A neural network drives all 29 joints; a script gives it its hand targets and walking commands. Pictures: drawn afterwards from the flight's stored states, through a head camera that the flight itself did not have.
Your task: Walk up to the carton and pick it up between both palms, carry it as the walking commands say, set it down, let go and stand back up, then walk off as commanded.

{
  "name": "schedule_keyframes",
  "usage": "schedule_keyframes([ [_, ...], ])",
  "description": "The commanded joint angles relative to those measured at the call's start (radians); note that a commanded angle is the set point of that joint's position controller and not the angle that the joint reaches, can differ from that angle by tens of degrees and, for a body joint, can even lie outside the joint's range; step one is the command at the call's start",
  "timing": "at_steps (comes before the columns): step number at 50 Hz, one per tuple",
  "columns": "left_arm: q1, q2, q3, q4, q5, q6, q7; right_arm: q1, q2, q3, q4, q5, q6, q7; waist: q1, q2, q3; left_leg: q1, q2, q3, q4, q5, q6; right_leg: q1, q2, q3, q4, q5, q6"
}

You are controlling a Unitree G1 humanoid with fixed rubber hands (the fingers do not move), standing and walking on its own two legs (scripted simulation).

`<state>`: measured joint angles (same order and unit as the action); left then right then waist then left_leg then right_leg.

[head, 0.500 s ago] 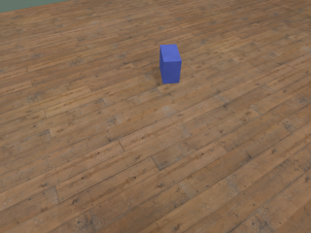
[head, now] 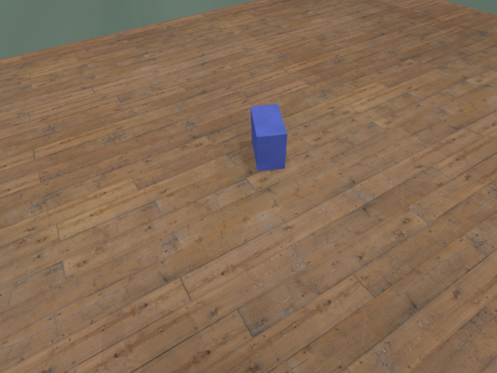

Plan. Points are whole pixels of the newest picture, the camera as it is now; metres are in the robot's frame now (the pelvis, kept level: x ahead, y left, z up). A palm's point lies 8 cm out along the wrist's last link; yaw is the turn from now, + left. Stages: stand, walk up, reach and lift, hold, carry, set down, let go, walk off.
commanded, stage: walk up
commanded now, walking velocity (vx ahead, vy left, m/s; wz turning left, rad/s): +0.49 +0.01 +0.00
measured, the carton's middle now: (267, 137) +1.49 -0.01 -0.64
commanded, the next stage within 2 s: none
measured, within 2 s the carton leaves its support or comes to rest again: neither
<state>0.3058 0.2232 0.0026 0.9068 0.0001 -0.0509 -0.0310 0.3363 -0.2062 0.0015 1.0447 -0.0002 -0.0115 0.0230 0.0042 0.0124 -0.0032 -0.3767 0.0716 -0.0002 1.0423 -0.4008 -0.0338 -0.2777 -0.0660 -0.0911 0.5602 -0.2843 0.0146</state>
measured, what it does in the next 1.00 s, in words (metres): walks ahead: left foot, then right foot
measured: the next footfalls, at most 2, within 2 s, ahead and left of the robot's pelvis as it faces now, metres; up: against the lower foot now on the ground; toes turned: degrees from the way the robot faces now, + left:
left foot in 0.18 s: +0.17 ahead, +0.17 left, +0.00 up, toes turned +3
right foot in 0.58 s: +0.34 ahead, -0.13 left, +0.00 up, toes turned -5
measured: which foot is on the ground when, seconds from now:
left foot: up 0.00-0.16, down 0.18-0.56, up 0.58-0.94, down 0.96-1.00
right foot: down 0.00-0.20, up 0.22-0.56, down 0.58-0.98, up 1.00-1.00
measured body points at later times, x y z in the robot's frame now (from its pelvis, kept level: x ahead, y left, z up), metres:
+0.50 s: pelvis +0.21 +0.02 +0.01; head +0.21 +0.03 +0.46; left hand +0.27 +0.26 -0.14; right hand +0.17 -0.22 -0.13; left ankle +0.13 +0.17 -0.73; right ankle +0.21 -0.13 -0.69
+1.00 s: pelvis +0.42 +0.02 +0.00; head +0.44 +0.04 +0.44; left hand +0.41 +0.27 -0.16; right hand +0.60 -0.19 -0.12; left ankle +0.47 +0.15 -0.73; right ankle +0.30 -0.12 -0.71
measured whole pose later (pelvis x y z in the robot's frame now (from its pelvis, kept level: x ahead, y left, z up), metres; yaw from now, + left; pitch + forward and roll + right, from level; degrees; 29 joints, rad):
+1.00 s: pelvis +0.42 +0.02 +0.00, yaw +1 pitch +3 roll -1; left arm 0.37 0.22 0.00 0.95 0.00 -0.06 -0.02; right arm 0.01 -0.19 0.00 0.99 0.00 -0.08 0.04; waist 0.06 -0.02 -0.01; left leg -0.42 0.05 0.02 0.58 -0.20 -0.01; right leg -0.19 -0.08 -0.08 0.70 -0.42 0.04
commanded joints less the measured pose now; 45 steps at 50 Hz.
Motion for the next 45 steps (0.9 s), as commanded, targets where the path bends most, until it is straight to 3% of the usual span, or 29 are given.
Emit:
schedule_keyframes([
  [1, 0.167, 0.143, 0.069, 0.070, 0.030, -0.046, 0.031, -0.147, -0.076, -0.049, -0.141, -0.028, -0.037, 0.017, 0.060, -0.198, 0.022, -0.226, 0.052, 0.029, -0.075, 0.044, -0.019, 0.198, -0.270, 0.279, -0.369, 0.099, -0.147],
  [2, 0.151, 0.141, 0.073, 0.066, 0.022, -0.047, 0.028, -0.171, -0.086, -0.051, -0.132, -0.031, -0.035, 0.017, 0.053, -0.113, 0.012, -0.229, 0.069, 0.028, -0.112, 0.076, -0.015, 0.208, -0.272, 0.242, -0.366, 0.120, -0.154],
  [5, 0.057, 0.179, 0.075, 0.053, 0.026, -0.034, 0.021, -0.217, -0.068, -0.038, -0.119, -0.024, -0.035, 0.035, 0.048, -0.211, 0.026, 0.001, 0.015, 0.119, -0.389, 0.111, -0.031, 0.054, -0.194, 0.127, -0.358, 0.042, -0.123],
  [7, 0.036, 0.175, 0.072, 0.059, 0.019, -0.030, 0.024, -0.146, -0.054, -0.042, -0.098, -0.025, -0.049, 0.023, -0.016, -0.103, -0.033, 0.134, -0.016, 0.154, -0.581, 0.218, -0.023, 0.056, -0.194, 0.107, -0.244, 0.048, -0.108],
  [8, 0.065, 0.172, 0.070, 0.063, 0.012, -0.030, 0.025, -0.117, -0.088, -0.052, -0.058, -0.024, -0.055, 0.015, -0.012, -0.065, -0.079, 0.246, -0.020, 0.169, -0.627, 0.279, -0.016, 0.048, -0.154, 0.079, -0.164, 0.084, -0.079],
  [9, 0.071, 0.158, 0.064, 0.070, 0.009, -0.030, 0.027, -0.014, -0.128, -0.066, -0.020, -0.022, -0.060, 0.012, -0.057, -0.045, -0.189, 0.409, 0.011, 0.117, -0.561, 0.286, 0.000, 0.009, -0.112, 0.066, -0.050, 0.035, -0.060],
  [10, 0.046, 0.094, 0.051, 0.048, 0.007, -0.024, 0.024, 0.157, -0.215, -0.092, 0.006, -0.031, -0.066, -0.001, -0.149, 0.160, -0.240, 0.562, 0.195, -0.145, -0.622, 0.139, 0.057, -0.160, -0.016, -0.020, 0.237, -0.083, -0.024],
  [11, -0.007, 0.102, 0.064, -0.005, 0.018, -0.010, 0.019, 0.246, -0.350, -0.115, 0.009, -0.034, -0.063, -0.016, -0.186, 0.359, -0.192, 0.605, 0.401, -0.550, -0.788, 0.069, 0.116, -0.380, 0.056, 0.020, 0.497, -0.274, 0.021],
  [12, -0.055, 0.103, 0.068, -0.019, 0.026, -0.006, 0.019, 0.185, -0.327, -0.103, -0.002, -0.037, -0.053, -0.019, -0.158, 0.244, -0.068, 0.539, 0.422, -0.577, -0.818, -0.063, 0.198, -0.495, 0.007, 0.098, 0.600, -0.247, 0.004],
  [14, -0.115, 0.094, 0.056, -0.020, 0.028, -0.008, 0.009, 0.079, -0.211, -0.080, -0.034, -0.039, -0.057, -0.012, -0.101, 0.106, 0.085, 0.429, 0.298, -0.444, -0.826, -0.009, 0.167, -0.539, -0.031, 0.103, 0.613, -0.095, 0.000],
  [16, -0.075, 0.080, 0.049, -0.018, 0.031, 0.002, -0.005, -0.005, -0.212, -0.071, -0.069, -0.033, -0.066, -0.016, -0.059, 0.177, 0.072, 0.391, 0.250, -0.238, -0.797, 0.361, 0.136, -0.443, -0.038, 0.081, 0.500, -0.070, 0.013],
  [17, -0.087, 0.069, 0.043, -0.021, 0.030, 0.012, -0.006, 0.033, -0.190, -0.067, -0.063, -0.034, -0.070, -0.016, -0.074, 0.192, 0.053, 0.384, 0.247, -0.212, -0.801, 0.425, 0.136, -0.400, -0.044, 0.052, 0.459, -0.064, 0.023],
  [19, -0.106, 0.085, 0.050, -0.032, 0.026, 0.016, -0.011, 0.029, -0.234, -0.075, -0.077, -0.032, -0.069, -0.020, -0.063, 0.147, 0.049, 0.415, 0.266, -0.228, -0.836, 0.374, 0.180, -0.377, -0.021, 0.030, 0.366, -0.108, 0.030],
  [22, -0.175, 0.063, 0.039, -0.050, 0.021, 0.027, -0.035, 0.074, -0.212, -0.077, -0.061, -0.037, -0.063, -0.012, -0.085, 0.243, 0.151, 0.362, 0.232, -0.121, -0.880, 0.257, 0.137, -0.367, -0.037, 0.007, 0.217, -0.020, 0.040],
  [25, -0.217, 0.077, 0.038, -0.070, 0.020, 0.012, -0.029, 0.081, -0.202, -0.067, -0.054, -0.029, -0.055, -0.021, -0.082, 0.152, 0.163, 0.376, 0.222, -0.121, -0.836, 0.309, 0.148, -0.282, 0.009, -0.030, 0.056, -0.059, 0.037],
  [26, -0.182, 0.051, 0.031, -0.062, 0.027, 0.009, -0.027, 0.107, -0.205, -0.072, -0.035, -0.031, -0.053, -0.018, -0.076, 0.186, 0.130, 0.341, 0.227, -0.078, -0.777, 0.392, 0.130, -0.205, 0.020, -0.062, -0.041, -0.031, 0.035],
  [27, -0.045, 0.060, 0.046, -0.038, 0.021, -0.006, -0.019, 0.022, -0.237, -0.083, -0.046, -0.021, -0.057, -0.020, 0.024, 0.228, 0.036, 0.317, 0.191, -0.022, -0.652, 0.499, 0.097, -0.018, 0.051, -0.088, -0.123, 0.056, 0.022],
  [28, 0.174, 0.146, 0.076, 0.025, 0.028, -0.028, -0.002, 0.027, -0.183, -0.076, -0.023, -0.012, -0.051, -0.017, 0.126, 0.051, -0.118, 0.180, 0.088, 0.057, -0.356, 0.428, 0.068, 0.307, -0.005, -0.034, -0.121, 0.116, 0.013],
  [29, 0.365, 0.293, 0.114, 0.074, 0.037, -0.036, 0.015, -0.001, -0.089, -0.053, -0.073, -0.017, -0.063, -0.021, 0.201, -0.278, -0.172, -0.138, -0.029, 0.089, -0.030, -0.076, 0.031, 0.495, -0.282, 0.355, -0.241, -0.015, -0.028],
  [30, 0.422, 0.346, 0.108, 0.111, 0.025, -0.028, 0.022, -0.049, -0.097, -0.055, -0.133, -0.029, -0.049, -0.016, 0.182, -0.350, -0.130, -0.286, -0.057, 0.007, 0.127, -0.196, 0.038, 0.474, -0.403, 0.668, -0.376, -0.077, -0.066],
  [31, 0.358, 0.302, 0.104, 0.098, 0.021, -0.026, 0.018, -0.043, -0.097, -0.051, -0.117, -0.027, -0.050, -0.014, 0.145, -0.242, -0.063, -0.292, 0.006, -0.027, 0.166, -0.087, 0.034, 0.395, -0.430, 0.635, -0.356, -0.100, -0.114],
  [32, 0.251, 0.210, 0.079, 0.082, 0.036, -0.028, 0.015, -0.122, -0.097, -0.039, -0.144, -0.036, -0.046, -0.007, 0.121, -0.167, 0.063, -0.346, 0.041, -0.002, 0.158, -0.023, 0.035, 0.313, -0.366, 0.566, -0.366, -0.084, -0.164],
  [33, 0.194, 0.146, 0.072, 0.088, 0.033, -0.036, 0.016, -0.140, -0.097, -0.044, -0.120, -0.037, -0.048, -0.001, 0.085, -0.138, 0.123, -0.287, 0.067, -0.003, 0.119, 0.067, 0.020, 0.189, -0.315, 0.461, -0.376, -0.040, -0.132],
  [35, 0.158, 0.092, 0.055, 0.083, 0.025, -0.046, 0.025, -0.022, -0.064, -0.049, -0.089, -0.033, -0.032, 0.004, 0.042, -0.159, 0.037, -0.195, 0.073, -0.031, 0.023, 0.119, 0.010, 0.190, -0.262, 0.318, -0.363, 0.093, -0.095],
  [36, 0.173, 0.120, 0.056, 0.075, 0.014, -0.050, 0.028, -0.035, -0.059, -0.057, -0.070, -0.035, -0.024, 0.001, 0.055, -0.117, 0.009, -0.215, 0.051, 0.001, 0.030, 0.137, 0.007, 0.247, -0.265, 0.303, -0.344, 0.292, -0.094],
  [38, 0.259, 0.123, 0.055, 0.122, 0.015, -0.054, 0.033, -0.130, -0.036, -0.053, -0.099, -0.032, -0.020, 0.007, 0.069, -0.136, -0.020, -0.235, 0.050, 0.026, -0.048, 0.133, -0.001, 0.298, -0.278, 0.260, -0.327, 0.412, -0.115],
  [42, 0.165, 0.137, 0.061, 0.083, 0.019, -0.047, 0.033, -0.304, -0.052, -0.034, -0.143, -0.024, -0.027, 0.024, 0.069, -0.132, 0.067, -0.183, 0.032, 0.084, -0.318, 0.160, -0.008, 0.236, -0.220, 0.182, -0.350, 0.235, -0.125],
  [43, 0.151, 0.185, 0.073, 0.083, 0.017, -0.040, 0.030, -0.329, -0.055, -0.032, -0.148, -0.019, -0.032, 0.030, 0.073, -0.201, 0.041, -0.136, 0.015, 0.111, -0.418, 0.117, -0.020, 0.214, -0.219, 0.149, -0.364, 0.130, -0.128],
  [45, 0.133, 0.170, 0.068, 0.083, 0.018, -0.033, 0.025, -0.273, -0.060, -0.035, -0.128, -0.023, -0.040, 0.028, 0.036, -0.155, 0.004, -0.014, -0.016, 0.155, -0.524, 0.200, -0.023, 0.211, -0.199, 0.140, -0.298, 0.209, -0.122],
])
